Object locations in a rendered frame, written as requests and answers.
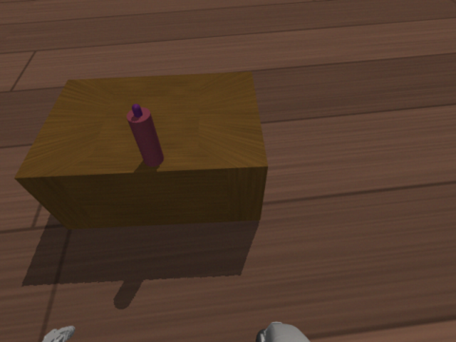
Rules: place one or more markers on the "left robot hand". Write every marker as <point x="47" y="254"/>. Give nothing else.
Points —
<point x="60" y="335"/>

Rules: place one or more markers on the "bottle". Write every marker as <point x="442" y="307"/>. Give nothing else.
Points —
<point x="142" y="126"/>

